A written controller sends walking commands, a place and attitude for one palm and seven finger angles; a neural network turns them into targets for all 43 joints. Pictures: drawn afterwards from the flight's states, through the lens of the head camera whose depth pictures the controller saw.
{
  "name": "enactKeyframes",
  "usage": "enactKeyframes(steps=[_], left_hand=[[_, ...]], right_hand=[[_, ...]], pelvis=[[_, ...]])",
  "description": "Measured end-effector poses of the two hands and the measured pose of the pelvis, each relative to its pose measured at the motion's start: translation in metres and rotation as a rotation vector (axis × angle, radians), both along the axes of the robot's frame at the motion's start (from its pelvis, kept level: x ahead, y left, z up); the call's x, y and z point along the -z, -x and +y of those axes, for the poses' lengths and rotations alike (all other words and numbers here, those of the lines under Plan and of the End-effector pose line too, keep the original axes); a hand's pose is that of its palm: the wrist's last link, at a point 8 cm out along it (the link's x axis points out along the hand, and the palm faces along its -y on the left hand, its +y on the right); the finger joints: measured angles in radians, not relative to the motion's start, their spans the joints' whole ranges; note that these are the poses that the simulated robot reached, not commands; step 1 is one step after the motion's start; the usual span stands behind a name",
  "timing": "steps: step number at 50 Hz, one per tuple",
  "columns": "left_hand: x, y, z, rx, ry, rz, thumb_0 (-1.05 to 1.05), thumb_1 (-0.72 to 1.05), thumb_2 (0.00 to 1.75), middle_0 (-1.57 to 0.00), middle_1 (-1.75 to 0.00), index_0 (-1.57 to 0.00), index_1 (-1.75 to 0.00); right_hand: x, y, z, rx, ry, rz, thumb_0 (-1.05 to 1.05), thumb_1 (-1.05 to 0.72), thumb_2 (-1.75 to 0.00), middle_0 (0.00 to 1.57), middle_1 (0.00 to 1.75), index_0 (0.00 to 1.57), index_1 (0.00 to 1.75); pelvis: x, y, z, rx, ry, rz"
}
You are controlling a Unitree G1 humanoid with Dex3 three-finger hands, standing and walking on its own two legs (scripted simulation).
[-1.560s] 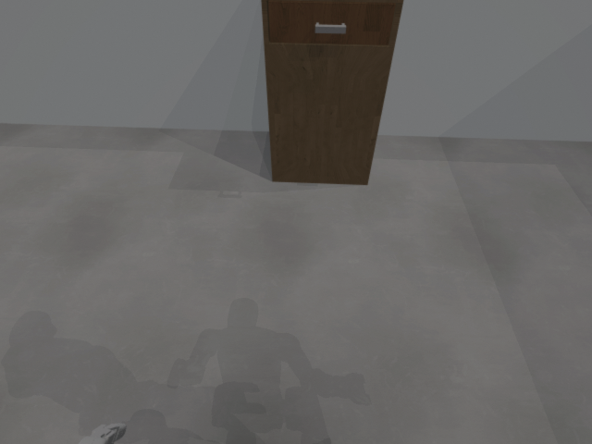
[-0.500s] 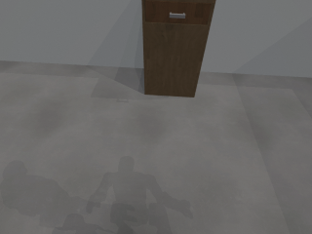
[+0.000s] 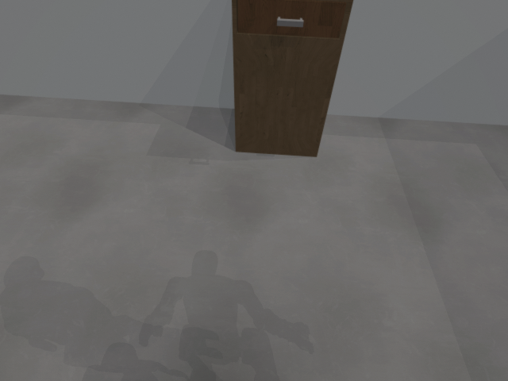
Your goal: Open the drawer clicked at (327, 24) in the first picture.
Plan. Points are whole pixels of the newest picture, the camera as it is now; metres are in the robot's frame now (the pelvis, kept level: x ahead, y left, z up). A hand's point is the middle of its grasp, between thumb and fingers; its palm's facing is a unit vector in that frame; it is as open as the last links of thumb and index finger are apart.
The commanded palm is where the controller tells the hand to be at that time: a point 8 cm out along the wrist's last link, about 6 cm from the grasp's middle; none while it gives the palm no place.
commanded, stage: walk to a spot facing it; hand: left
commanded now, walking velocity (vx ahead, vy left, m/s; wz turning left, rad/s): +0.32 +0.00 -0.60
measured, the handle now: (290, 21) +1.47 -0.07 +0.00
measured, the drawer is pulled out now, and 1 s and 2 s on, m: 0.00 0.00 0.00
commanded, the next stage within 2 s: turn to face it in 1.74 s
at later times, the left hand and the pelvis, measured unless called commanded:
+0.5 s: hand out of the picture +0.09 +0.13 -0.17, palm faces -0.13 -0.97 -0.20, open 7.4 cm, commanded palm none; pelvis +0.09 -0.05 -0.01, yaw -12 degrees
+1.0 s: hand (195, 272) +0.38 +0.16 -0.19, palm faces -0.33 -0.93 -0.17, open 7.4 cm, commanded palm none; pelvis +0.31 -0.02 -0.01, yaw -24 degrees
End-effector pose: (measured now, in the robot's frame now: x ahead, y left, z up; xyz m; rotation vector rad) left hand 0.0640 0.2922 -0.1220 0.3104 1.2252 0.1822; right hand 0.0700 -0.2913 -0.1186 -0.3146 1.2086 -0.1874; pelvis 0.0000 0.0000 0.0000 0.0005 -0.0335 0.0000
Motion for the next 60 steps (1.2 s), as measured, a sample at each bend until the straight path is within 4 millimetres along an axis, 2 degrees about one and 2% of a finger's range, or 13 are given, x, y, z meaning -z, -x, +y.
enactKeyframes(steps=[6,12,17,20,24,29,34,41,44,48,53,56,60], left_hand=[[0.008,0.004,-0.010,-0.002,0.023,0.034,0.00,0.91,0.90,-0.20,-0.30,-0.20,-0.30],[0.020,0.009,-0.036,0.026,0.077,0.129,0.00,0.91,0.90,-0.20,-0.30,-0.20,-0.30],[0.026,-0.015,-0.071,0.072,0.096,0.145,0.00,0.91,0.90,-0.20,-0.30,-0.20,-0.30],[0.030,-0.028,-0.089,0.060,0.097,0.103,0.00,0.91,0.90,-0.20,-0.30,-0.20,-0.30],[0.024,-0.032,-0.108,0.052,0.116,0.134,0.00,0.91,0.90,-0.20,-0.30,-0.20,-0.30],[0.017,-0.044,-0.121,0.089,0.140,0.226,0.00,0.91,0.90,-0.20,-0.30,-0.20,-0.30],[0.020,-0.077,-0.118,0.097,0.147,0.259,0.00,0.90,0.90,-0.20,-0.30,-0.20,-0.30],[0.048,-0.151,-0.092,0.098,0.150,0.285,0.00,0.90,0.90,-0.20,-0.30,-0.20,-0.30],[0.057,-0.200,-0.080,0.148,0.144,0.291,0.00,0.91,0.90,-0.20,-0.30,-0.20,-0.30],[0.047,-0.287,-0.079,0.240,0.138,0.205,0.00,0.91,0.90,-0.20,-0.29,-0.20,-0.30],[0.031,-0.391,-0.097,0.327,0.145,0.070,0.00,0.91,0.90,-0.19,-0.29,-0.19,-0.30],[0.024,-0.440,-0.115,0.373,0.156,0.023,0.00,0.91,0.90,-0.19,-0.29,-0.19,-0.30],[0.022,-0.494,-0.150,0.446,0.172,0.007,0.00,0.91,0.90,-0.19,-0.29,-0.19,-0.30]], right_hand=[[0.008,0.003,0.011,0.024,-0.024,-0.002,0.01,-0.90,-0.89,0.20,0.30,0.20,0.30],[0.024,0.026,0.022,0.128,-0.090,0.018,0.01,-0.90,-0.89,0.20,0.30,0.20,0.30],[0.045,0.054,0.013,0.222,-0.130,0.095,0.01,-0.90,-0.89,0.20,0.30,0.21,0.30],[0.052,0.058,0.005,0.239,-0.140,0.169,0.01,-0.90,-0.89,0.20,0.30,0.20,0.30],[0.037,0.027,-0.005,0.251,-0.140,0.137,0.01,-0.90,-0.89,0.20,0.30,0.20,0.30],[0.021,-0.040,-0.012,0.283,-0.137,-0.009,0.01,-0.90,-0.89,0.20,0.30,0.20,0.30],[0.014,-0.109,-0.007,0.277,-0.141,-0.098,0.01,-0.90,-0.89,0.20,0.30,0.20,0.30],[0.020,-0.212,0.014,0.245,-0.115,-0.182,0.01,-0.90,-0.89,0.20,0.30,0.20,0.30],[0.019,-0.228,0.023,0.287,-0.097,-0.209,0.01,-0.90,-0.89,0.20,0.30,0.20,0.30],[0.012,-0.212,0.038,0.406,-0.092,-0.156,0.00,-0.91,-0.89,0.20,0.30,0.20,0.30],[0.007,-0.180,0.041,0.534,-0.061,-0.034,-0.01,-0.94,-0.89,0.20,0.30,0.20,0.30],[0.008,-0.163,0.053,0.596,-0.079,0.051,-0.01,-0.94,-0.89,0.20,0.30,0.20,0.30],[0.011,-0.151,0.073,0.680,-0.127,0.145,0.00,-0.92,-0.89,0.20,0.30,0.20,0.30]], pelvis=[[0.004,-0.008,0.001,0.037,0.000,0.004],[0.010,-0.027,-0.008,0.117,-0.014,0.018],[0.020,-0.048,-0.029,0.170,-0.016,0.015],[0.024,-0.060,-0.041,0.171,-0.001,0.013],[0.012,-0.082,-0.050,0.201,-0.004,0.017],[0.003,-0.114,-0.052,0.249,-0.008,0.034],[0.003,-0.155,-0.048,0.277,0.007,0.043],[0.024,-0.233,-0.029,0.317,0.029,0.042],[0.027,-0.259,-0.022,0.360,0.017,0.021],[0.015,-0.290,-0.018,0.402,0.016,0.006],[0.004,-0.329,-0.019,0.449,0.009,0.016],[0.002,-0.352,-0.025,0.474,0.003,0.020],[0.002,-0.381,-0.038,0.512,0.000,0.023]])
